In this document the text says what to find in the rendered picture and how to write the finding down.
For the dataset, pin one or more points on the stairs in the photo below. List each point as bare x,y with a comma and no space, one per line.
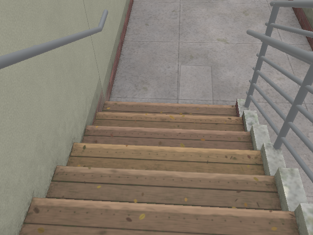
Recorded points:
147,168

